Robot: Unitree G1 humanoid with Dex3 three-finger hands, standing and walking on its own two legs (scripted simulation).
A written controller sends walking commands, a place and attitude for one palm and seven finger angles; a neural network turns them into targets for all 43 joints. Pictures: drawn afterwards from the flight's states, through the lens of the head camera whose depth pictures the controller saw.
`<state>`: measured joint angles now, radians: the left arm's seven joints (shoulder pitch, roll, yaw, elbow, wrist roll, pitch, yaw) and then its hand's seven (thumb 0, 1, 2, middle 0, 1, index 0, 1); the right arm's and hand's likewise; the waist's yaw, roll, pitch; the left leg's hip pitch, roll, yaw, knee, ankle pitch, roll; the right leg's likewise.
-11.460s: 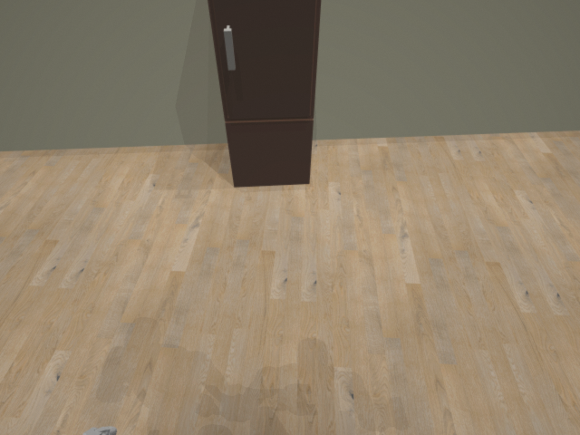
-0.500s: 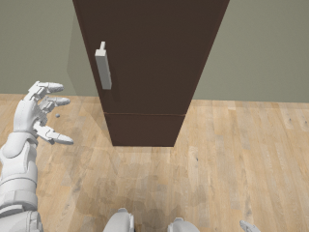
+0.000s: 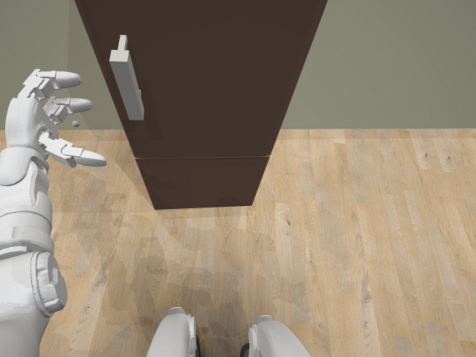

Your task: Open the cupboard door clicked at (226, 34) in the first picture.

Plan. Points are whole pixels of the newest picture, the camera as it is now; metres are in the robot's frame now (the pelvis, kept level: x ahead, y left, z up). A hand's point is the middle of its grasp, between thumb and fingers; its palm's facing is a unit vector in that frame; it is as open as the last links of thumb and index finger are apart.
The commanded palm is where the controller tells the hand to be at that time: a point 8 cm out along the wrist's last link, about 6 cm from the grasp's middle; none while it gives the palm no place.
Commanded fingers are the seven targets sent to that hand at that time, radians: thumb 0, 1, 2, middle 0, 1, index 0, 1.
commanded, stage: move the hooked fingers beside the handle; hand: left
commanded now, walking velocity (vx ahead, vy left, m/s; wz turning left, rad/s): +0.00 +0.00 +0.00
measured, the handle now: (130, 79) +0.59 +0.18 +0.05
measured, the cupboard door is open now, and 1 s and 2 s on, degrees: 0 0 0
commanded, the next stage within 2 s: slide the fingers in behind the handle in 1.18 s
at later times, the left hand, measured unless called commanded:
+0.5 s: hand (92, 90) +0.54 +0.23 +0.07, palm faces +0.05 -1.00 -0.01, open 14.0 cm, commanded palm +0.52 +0.27 +0.06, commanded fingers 0.00 -0.50 0.30 -0.30 -1.20 -0.30 -1.20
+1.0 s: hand (93, 98) +0.53 +0.23 +0.06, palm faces +0.05 -1.00 +0.00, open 14.0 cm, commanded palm +0.52 +0.27 +0.06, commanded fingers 0.00 -0.50 0.30 -0.30 -1.20 -0.30 -1.20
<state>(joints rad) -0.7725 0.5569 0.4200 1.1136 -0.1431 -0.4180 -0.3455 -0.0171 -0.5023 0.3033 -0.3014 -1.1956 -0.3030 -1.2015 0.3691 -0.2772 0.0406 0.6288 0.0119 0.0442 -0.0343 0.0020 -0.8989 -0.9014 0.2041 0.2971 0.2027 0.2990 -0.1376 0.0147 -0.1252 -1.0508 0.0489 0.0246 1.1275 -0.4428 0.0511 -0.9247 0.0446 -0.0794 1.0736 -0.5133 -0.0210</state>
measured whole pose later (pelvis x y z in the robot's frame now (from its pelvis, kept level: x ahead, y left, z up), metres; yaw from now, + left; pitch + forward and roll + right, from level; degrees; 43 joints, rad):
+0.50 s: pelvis +0.00 +0.00 -0.01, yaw -2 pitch +26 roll -5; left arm -1.00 0.70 0.48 1.24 -0.06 -0.37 -0.31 -0.02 -0.50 0.30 -0.30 -1.20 -0.30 -1.20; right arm 0.41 -0.28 0.06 0.61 -0.01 0.09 -0.01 0.00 -0.90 -0.90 0.20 0.30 0.20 0.30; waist -0.22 0.03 -0.12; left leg -1.19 0.07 0.01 1.19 -0.46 0.05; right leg -1.05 0.07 -0.09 1.11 -0.52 -0.02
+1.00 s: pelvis +0.01 +0.01 -0.01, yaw -1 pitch +25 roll -6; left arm -0.97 0.62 0.44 1.24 -0.06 -0.40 -0.27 -0.02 -0.50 0.30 -0.30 -1.20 -0.30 -1.20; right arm 0.38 -0.28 0.06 0.60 -0.02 0.10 0.00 0.00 -0.90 -0.90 0.20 0.30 0.20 0.30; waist -0.20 0.03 -0.13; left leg -1.14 0.06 0.01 1.17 -0.46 0.06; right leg -1.00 0.06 -0.09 1.09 -0.52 -0.01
